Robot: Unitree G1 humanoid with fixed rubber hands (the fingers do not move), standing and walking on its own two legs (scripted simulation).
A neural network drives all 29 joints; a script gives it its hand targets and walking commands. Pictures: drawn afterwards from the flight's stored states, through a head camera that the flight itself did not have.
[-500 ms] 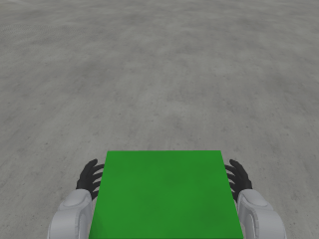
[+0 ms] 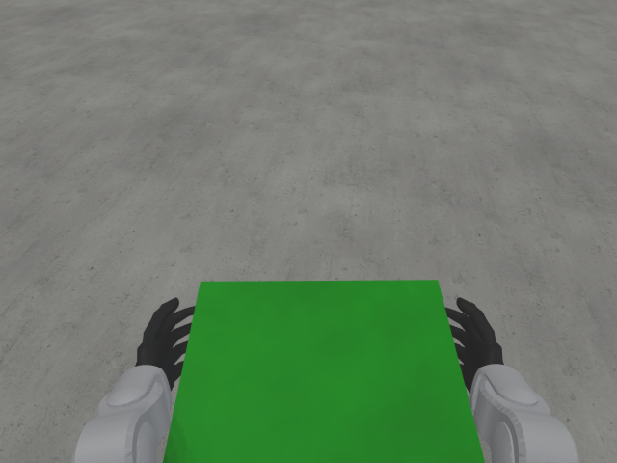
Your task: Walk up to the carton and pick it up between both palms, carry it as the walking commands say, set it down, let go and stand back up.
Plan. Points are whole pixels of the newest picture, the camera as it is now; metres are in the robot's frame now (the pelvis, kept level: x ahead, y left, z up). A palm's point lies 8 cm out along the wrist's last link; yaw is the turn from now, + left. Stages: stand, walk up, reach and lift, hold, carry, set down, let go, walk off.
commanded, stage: carry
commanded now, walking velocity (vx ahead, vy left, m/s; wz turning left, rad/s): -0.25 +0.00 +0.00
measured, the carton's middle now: (318, 398) +0.24 +0.00 -0.01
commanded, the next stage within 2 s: none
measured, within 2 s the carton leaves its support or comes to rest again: neither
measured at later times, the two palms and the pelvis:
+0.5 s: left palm out of the picture +0.13 +0.20 +0.07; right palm out of the picture +0.14 -0.17 +0.07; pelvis -0.09 +0.01 -0.01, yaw +0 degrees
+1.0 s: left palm out of the picture +0.03 +0.19 +0.09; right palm out of the picture +0.03 -0.18 +0.08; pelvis -0.19 +0.01 +0.00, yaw -1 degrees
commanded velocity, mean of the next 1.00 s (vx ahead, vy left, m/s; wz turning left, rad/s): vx -0.25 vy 0.00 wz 0.00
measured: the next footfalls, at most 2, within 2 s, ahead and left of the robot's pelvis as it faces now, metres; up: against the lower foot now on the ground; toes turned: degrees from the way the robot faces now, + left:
right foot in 0.88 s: -0.17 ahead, -0.07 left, +0.00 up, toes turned -9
left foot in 1.30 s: -0.27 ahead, +0.18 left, +0.00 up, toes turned +5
